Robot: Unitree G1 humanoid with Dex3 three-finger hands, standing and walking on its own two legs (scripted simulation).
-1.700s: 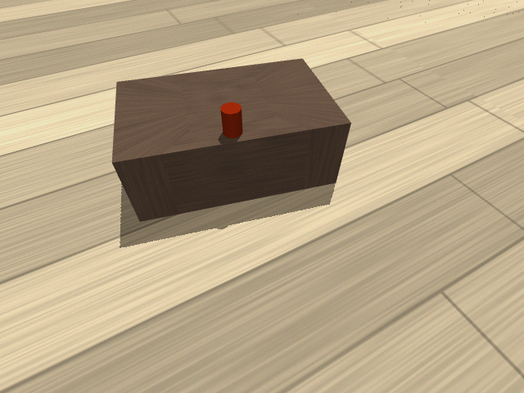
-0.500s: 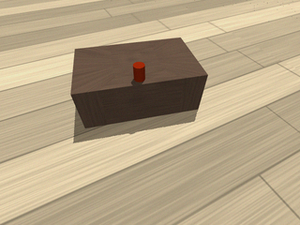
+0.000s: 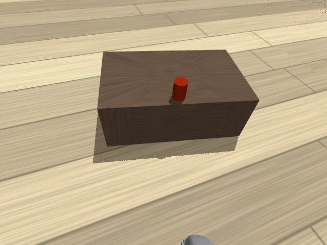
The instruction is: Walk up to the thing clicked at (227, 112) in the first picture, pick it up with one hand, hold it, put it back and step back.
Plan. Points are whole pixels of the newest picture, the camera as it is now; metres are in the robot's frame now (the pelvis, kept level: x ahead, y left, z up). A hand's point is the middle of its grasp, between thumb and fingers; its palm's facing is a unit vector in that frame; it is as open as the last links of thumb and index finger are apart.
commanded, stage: walk up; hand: right
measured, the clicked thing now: (179, 89) +1.03 -0.19 -0.32
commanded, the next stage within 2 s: none
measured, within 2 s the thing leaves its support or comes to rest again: neither
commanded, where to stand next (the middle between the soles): +0.64 +0.01 m, yaw +2 degrees
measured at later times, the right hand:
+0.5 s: hand (247, 179) +0.33 -0.30 -0.14, palm faces -0.11 +0.93 -0.34, open 7.4 cm
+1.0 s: hand (223, 141) +0.48 -0.26 -0.12, palm faces -0.08 +0.92 -0.39, open 7.4 cm
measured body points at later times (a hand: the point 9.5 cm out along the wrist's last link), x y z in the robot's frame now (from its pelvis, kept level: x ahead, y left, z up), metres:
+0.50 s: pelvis +0.22 -0.03 +0.00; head +0.24 -0.05 +0.45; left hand +0.24 +0.29 -0.10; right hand +0.34 -0.35 -0.11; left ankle +0.29 +0.13 -0.68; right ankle +0.22 -0.14 -0.74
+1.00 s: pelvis +0.40 +0.01 +0.00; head +0.41 +0.03 +0.45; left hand +0.44 +0.33 -0.12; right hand +0.48 -0.30 -0.09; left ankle +0.40 +0.11 -0.74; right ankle +0.50 -0.16 -0.69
